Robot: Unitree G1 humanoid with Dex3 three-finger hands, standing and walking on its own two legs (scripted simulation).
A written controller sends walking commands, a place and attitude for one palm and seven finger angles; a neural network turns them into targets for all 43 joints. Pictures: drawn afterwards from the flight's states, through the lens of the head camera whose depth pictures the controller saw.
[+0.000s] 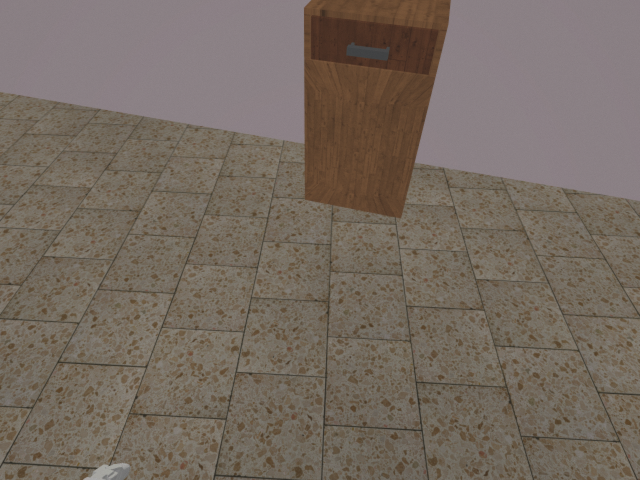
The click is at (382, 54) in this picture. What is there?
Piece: drawer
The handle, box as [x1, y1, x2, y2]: [346, 42, 389, 60]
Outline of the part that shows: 347,46 347,55 385,60 387,59 389,47 385,49 357,46 353,42 350,45 348,44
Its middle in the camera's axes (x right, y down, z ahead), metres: +0.16 -0.63 +1.30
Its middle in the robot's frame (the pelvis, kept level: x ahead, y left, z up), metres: +1.40 -0.10 -0.02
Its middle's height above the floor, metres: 0.75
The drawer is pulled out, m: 0.00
